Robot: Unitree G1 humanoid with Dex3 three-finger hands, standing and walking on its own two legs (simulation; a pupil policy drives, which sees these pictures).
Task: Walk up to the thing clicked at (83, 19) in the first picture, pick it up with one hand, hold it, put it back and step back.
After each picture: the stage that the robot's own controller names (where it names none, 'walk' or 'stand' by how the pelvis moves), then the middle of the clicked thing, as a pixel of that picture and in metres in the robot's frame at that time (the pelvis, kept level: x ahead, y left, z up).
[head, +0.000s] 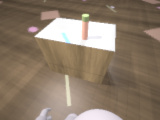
stand; (85, 28) +0.87 +0.10 +0.09
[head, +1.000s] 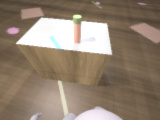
walk; (77, 30) +0.75 +0.15 +0.10
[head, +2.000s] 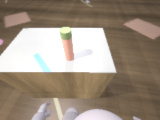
stand; (68, 46) +0.48 +0.19 +0.12
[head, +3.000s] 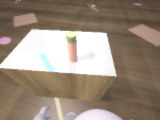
stand; (72, 48) +0.50 +0.17 +0.09
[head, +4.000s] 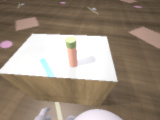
stand; (72, 53) +0.47 +0.16 +0.09
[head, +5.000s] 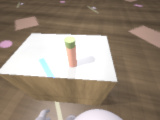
stand; (71, 53) +0.47 +0.17 +0.09
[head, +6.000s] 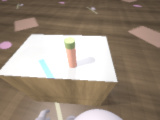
stand; (71, 54) +0.46 +0.17 +0.09
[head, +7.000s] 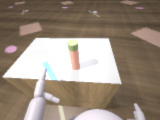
rise first; (74, 56) +0.45 +0.17 +0.09
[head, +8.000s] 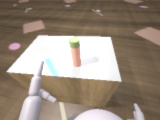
go down; (75, 53) +0.47 +0.17 +0.09
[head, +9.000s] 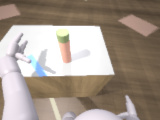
go down; (65, 48) +0.47 +0.16 +0.10
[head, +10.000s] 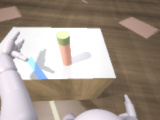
go down; (65, 51) +0.45 +0.16 +0.11
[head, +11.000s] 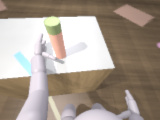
close in; (57, 42) +0.47 +0.17 +0.15
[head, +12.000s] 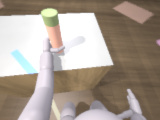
lift; (55, 35) +0.51 +0.18 +0.16
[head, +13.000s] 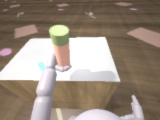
lift; (62, 53) +0.32 +0.16 +0.26
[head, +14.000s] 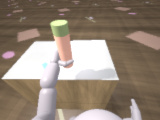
hold; (64, 47) +0.34 +0.16 +0.28
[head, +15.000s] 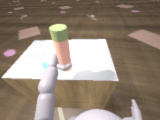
hold; (62, 51) +0.33 +0.16 +0.26
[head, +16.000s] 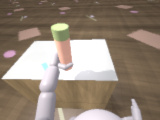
crouch; (64, 50) +0.33 +0.16 +0.26
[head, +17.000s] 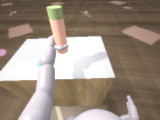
crouch; (59, 33) +0.45 +0.19 +0.29
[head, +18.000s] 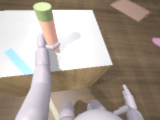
lower; (49, 31) +0.52 +0.20 +0.16
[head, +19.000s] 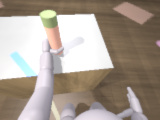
lower; (54, 36) +0.50 +0.19 +0.15
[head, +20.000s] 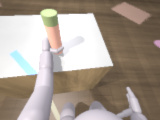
lower; (54, 36) +0.51 +0.18 +0.16
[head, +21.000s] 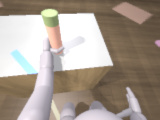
lower; (54, 36) +0.51 +0.18 +0.16
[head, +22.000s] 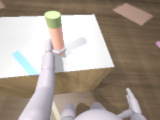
loosen; (57, 37) +0.50 +0.17 +0.15
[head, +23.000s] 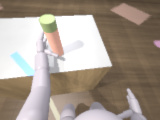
withdraw; (54, 39) +0.49 +0.18 +0.15
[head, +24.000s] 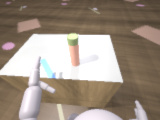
sink last; (74, 51) +0.46 +0.16 +0.12
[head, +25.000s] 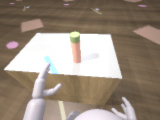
stand; (76, 49) +0.50 +0.17 +0.11
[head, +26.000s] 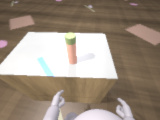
stand; (71, 50) +0.48 +0.17 +0.10
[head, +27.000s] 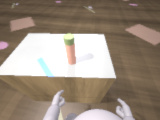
stand; (70, 51) +0.49 +0.18 +0.09
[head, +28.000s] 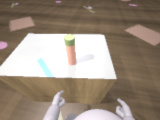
stand; (71, 51) +0.48 +0.18 +0.09
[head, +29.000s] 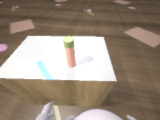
stand; (70, 53) +0.47 +0.17 +0.10
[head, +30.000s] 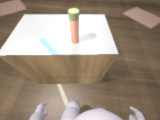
walk; (74, 28) +0.63 +0.17 +0.12
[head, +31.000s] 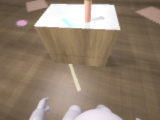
walk; (87, 9) +1.01 +0.11 +0.12
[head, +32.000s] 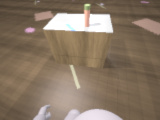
stand; (87, 16) +1.16 +0.13 +0.10
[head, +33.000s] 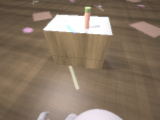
stand; (87, 18) +1.16 +0.11 +0.09
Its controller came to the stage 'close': yes
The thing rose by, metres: 0.22
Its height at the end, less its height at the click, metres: +0.00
